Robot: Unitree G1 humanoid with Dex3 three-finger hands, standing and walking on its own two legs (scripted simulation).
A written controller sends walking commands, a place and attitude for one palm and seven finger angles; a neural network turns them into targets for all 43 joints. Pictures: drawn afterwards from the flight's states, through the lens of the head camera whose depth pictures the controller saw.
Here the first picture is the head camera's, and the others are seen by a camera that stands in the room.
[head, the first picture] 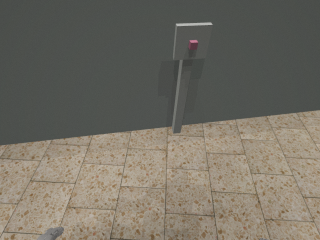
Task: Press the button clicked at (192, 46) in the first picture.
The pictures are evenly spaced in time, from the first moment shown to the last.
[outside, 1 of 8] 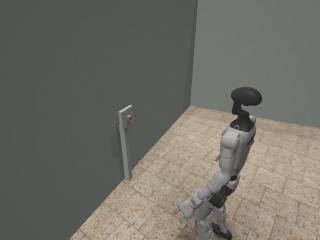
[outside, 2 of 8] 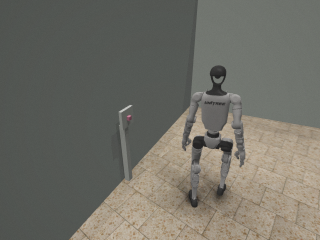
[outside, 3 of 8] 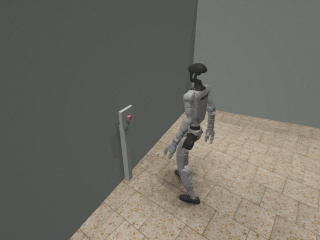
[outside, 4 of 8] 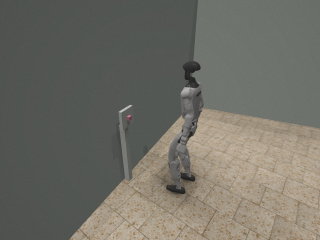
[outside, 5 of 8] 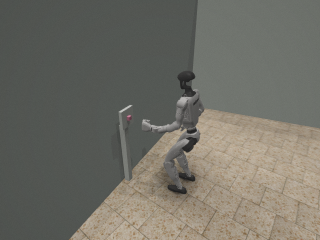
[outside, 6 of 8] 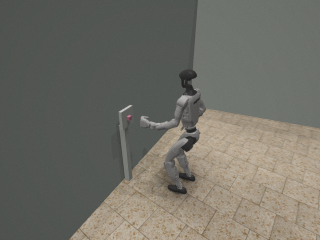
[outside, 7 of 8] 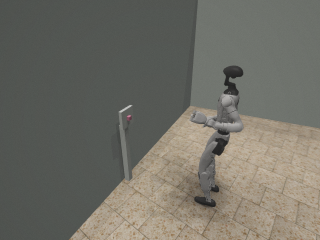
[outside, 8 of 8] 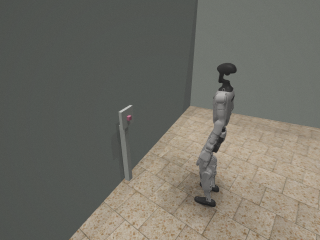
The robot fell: no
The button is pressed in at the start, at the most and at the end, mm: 0 9 0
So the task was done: yes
